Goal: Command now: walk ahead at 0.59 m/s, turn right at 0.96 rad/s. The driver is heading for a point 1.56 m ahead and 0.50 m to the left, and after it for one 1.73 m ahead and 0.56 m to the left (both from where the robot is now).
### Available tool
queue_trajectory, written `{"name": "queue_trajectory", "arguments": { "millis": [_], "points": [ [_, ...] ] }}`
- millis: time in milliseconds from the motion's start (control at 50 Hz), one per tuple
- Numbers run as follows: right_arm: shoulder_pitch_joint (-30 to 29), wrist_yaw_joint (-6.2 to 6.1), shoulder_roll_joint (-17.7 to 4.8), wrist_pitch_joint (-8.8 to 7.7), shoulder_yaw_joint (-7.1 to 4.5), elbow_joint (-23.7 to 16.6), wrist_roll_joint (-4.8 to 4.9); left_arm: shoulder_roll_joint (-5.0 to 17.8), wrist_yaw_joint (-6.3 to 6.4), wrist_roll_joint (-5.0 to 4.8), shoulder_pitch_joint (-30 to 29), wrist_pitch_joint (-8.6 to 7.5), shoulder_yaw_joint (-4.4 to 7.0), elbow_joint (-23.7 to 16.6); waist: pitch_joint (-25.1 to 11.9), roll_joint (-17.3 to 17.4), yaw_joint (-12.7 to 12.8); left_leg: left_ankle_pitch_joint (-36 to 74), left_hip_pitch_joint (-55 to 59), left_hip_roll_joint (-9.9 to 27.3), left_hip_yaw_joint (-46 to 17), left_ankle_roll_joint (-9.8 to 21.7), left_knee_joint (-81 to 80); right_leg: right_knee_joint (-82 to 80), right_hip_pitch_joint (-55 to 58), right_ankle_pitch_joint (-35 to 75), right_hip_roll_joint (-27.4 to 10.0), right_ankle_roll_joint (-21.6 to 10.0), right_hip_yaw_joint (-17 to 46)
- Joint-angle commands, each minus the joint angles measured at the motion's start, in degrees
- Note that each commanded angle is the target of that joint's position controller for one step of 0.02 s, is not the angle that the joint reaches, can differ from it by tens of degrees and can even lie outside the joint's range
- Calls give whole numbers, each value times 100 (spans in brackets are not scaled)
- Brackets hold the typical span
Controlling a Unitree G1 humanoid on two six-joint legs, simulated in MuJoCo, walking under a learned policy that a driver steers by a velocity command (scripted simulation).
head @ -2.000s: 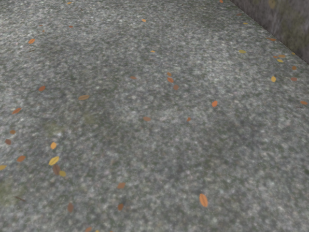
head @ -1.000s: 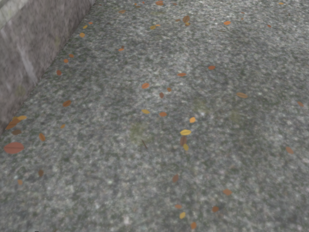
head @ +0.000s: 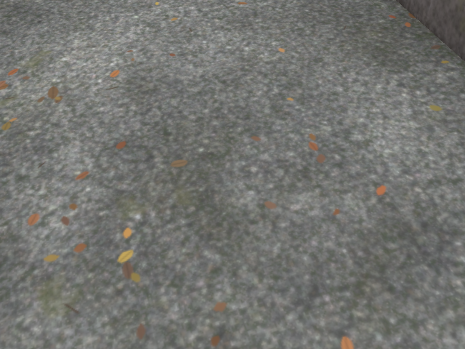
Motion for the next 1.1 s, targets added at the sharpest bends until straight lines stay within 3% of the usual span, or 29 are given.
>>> {"name": "queue_trajectory", "arguments": {
  "millis": [20,120,180,240,280,300,320,340,360,380,400,420,460,500,560,620,680,720,740,760,780,800,820,840,880,920,1000,1060,1100],
  "points": [
    [-458,25,-496,-61,-101,-415,-2,1016,36,-3,-118,-270,274,-314,127,-718,41,650,-878,52,-65,-168,-363,-1910,113,-1857,-1092,-876,2090],
    [-1021,59,-313,-80,12,-435,114,909,34,-28,412,-469,217,-85,180,-953,370,1449,-824,54,90,-266,-1949,-1958,442,-1113,-1156,-806,1889],
    [-1470,114,-401,-124,-9,-538,202,1018,8,-12,571,-590,196,17,300,-983,605,1595,-553,85,220,33,-2547,-2144,651,-1178,-1458,-720,1821],
    [-1583,159,-514,-142,-45,-652,218,1079,52,50,660,-644,171,200,593,-876,596,1220,-555,65,316,468,-2831,-2337,1179,-762,-1810,-653,1579],
    [-1118,151,-548,-141,-79,-569,207,1139,94,83,536,-674,156,321,505,-833,271,765,168,-231,515,813,-3028,-1880,1296,1382,-1827,-518,1004],
    [-444,95,-598,-148,-135,-370,209,1159,111,99,450,-678,148,368,89,-701,-104,667,1087,-540,663,966,-3127,-965,1272,3376,-1706,-404,555],
    [831,19,-786,-188,-238,60,197,1042,138,148,360,-662,106,362,-660,-377,-661,452,2674,-739,631,1114,-3035,696,753,4538,-1383,-240,-3],
    [1938,-48,-1380,-222,-429,261,155,818,153,75,267,-697,-6,76,-1380,565,-1106,-1499,4367,346,-1419,1563,-3474,2901,-1006,3458,-908,99,-460],
    [2128,-11,-1633,-260,-473,374,143,379,111,155,84,-782,-124,-141,-1340,1556,-852,-3226,5056,1257,-4294,1914,-4601,4158,-2793,-578,-43,282,-219],
    [1557,56,-1165,-250,-360,346,221,566,110,245,-526,-832,-126,-246,-612,845,-723,-2524,4664,1297,-4795,1884,-4868,4702,-3597,-360,-222,221,315],
    [1396,53,-1112,-243,-385,307,248,704,64,245,-685,-889,-127,-249,-409,187,-613,-1832,4253,1185,-3949,1890,-4703,4648,-3581,93,-592,227,356],
    [1346,30,-1058,-244,-383,315,272,686,32,279,-705,-931,-161,-245,-329,-95,-498,-1345,3760,1019,-3475,1870,-4778,4315,-3344,253,-782,268,314],
    [1196,-25,-755,-286,-276,391,297,565,-11,390,-731,-834,-232,-302,54,-24,-166,-808,2841,577,-2950,1837,-5024,3790,-2994,203,-935,488,252],
    [1232,-49,-746,-360,-274,456,351,477,-45,410,-888,-676,-288,-379,316,35,-69,-438,2311,352,-2640,1905,-5239,3423,-2970,86,-981,661,81],
    [1233,-80,-809,-399,-324,482,339,403,-110,263,-1863,-631,-391,-751,704,-19,-215,479,1570,58,-2295,1884,-5601,2143,-2739,850,-882,898,-257],
    [1392,-84,-917,-420,-395,622,406,241,-148,152,-2404,-661,-480,-903,554,125,-446,1967,1418,-61,-2115,1613,-5520,909,-1720,1846,-656,864,-403],
    [1384,-121,-1049,-428,-441,700,442,414,-62,106,-2288,-688,-416,-869,235,117,-371,3387,1929,89,-2174,1353,-5057,303,-836,1989,-495,721,-315],
    [1324,-130,-1306,-425,-495,735,383,813,83,84,-1181,-706,-222,-540,-618,21,152,5129,2216,-25,-2026,1081,-3526,285,651,1030,-200,585,-348],
    [1073,-101,-1398,-442,-516,698,348,1004,197,71,-85,-715,-99,-280,-1133,-41,788,4931,1689,-237,-1928,959,-2135,346,1937,719,-454,507,-245],
    [963,-98,-885,-517,-379,595,307,1404,352,205,1163,-735,86,-114,-1870,-518,1247,3404,873,-555,-1568,953,-273,332,3248,-1270,-1547,350,814],
    [1412,-115,63,-498,-147,355,524,1721,366,436,1138,-723,151,-107,-2413,-2033,709,-939,-689,-1077,-1017,897,1402,-719,4124,-3378,-3208,11,3713],
    [1302,-122,-349,-411,-128,277,475,1567,333,298,602,-671,192,-129,-2195,-2172,497,-363,-1258,-728,-764,985,1957,-1437,3575,-3900,-3202,-203,4897],
    [771,-107,-625,-325,-185,336,345,988,312,248,67,-656,89,-189,-1293,-1399,471,214,-1436,-377,-591,977,1874,-1377,2799,-3382,-2894,-157,3791],
    [489,-36,-623,-268,-184,350,254,656,279,236,-64,-660,18,-99,-749,-757,421,481,-1342,-162,-512,936,1632,-1301,2105,-2141,-2668,-129,2807],
    [218,120,-391,-129,-152,260,156,472,275,238,106,-724,-41,184,-228,-741,233,480,-1221,96,-469,835,1408,-1473,1330,-742,-2349,-31,1591],
    [-161,205,-147,21,-66,37,151,253,192,101,302,-849,-84,474,86,-820,113,498,-1468,304,-413,807,1293,-1664,1110,139,-2290,57,853],
    [-922,337,-90,83,56,-447,155,257,134,51,67,-996,-89,660,430,-763,-185,1564,-1551,310,-87,780,584,-2056,689,1842,-1953,267,-780],
    [-1549,456,-146,70,133,-631,167,514,163,73,153,-1036,-39,803,772,-441,-157,2229,-869,115,582,947,-977,-2376,565,2689,-1710,376,-1638],
    [-1702,473,-166,35,145,-591,172,740,203,77,518,-1009,-4,913,688,-399,-113,2242,-255,-331,1121,1160,-1585,-1979,1037,5114,-1666,497,-1931]
  ]
}}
